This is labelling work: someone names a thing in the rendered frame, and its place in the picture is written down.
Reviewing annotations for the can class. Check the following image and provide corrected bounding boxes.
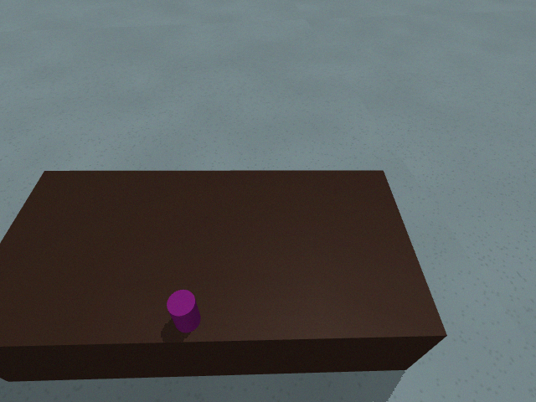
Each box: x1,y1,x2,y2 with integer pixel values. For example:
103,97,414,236
167,290,201,332

